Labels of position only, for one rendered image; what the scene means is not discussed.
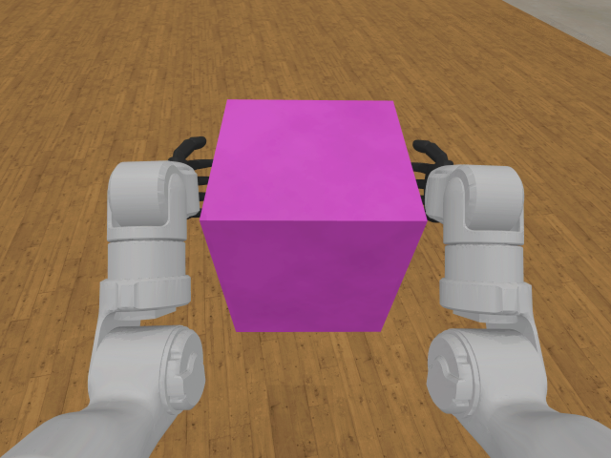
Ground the carton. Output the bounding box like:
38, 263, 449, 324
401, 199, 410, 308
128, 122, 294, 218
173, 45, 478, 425
200, 99, 428, 332

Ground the left robot forearm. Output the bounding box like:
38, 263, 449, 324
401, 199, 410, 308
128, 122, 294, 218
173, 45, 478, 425
88, 160, 200, 398

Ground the robot left hand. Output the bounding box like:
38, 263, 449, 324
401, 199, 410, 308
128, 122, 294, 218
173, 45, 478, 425
168, 136, 213, 219

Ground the right robot forearm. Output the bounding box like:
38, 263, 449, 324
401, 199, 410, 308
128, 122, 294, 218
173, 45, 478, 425
425, 164, 547, 395

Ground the robot left upper arm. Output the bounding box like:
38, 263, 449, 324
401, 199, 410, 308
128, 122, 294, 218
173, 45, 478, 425
0, 325, 205, 458

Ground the robot right upper arm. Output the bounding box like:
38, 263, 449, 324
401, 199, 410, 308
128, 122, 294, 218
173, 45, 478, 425
427, 328, 611, 458

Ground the robot right hand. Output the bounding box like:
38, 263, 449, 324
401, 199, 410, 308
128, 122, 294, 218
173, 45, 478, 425
411, 140, 453, 223

